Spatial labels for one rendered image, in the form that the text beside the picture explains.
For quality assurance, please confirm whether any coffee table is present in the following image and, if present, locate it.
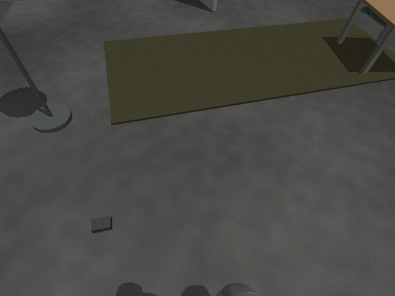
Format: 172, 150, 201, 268
337, 0, 395, 74

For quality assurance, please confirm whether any small box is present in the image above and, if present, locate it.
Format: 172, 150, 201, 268
91, 216, 112, 233

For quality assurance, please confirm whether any sofa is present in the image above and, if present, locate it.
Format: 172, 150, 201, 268
364, 6, 387, 25

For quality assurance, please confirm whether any floor lamp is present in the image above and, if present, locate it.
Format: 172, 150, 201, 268
0, 27, 72, 133

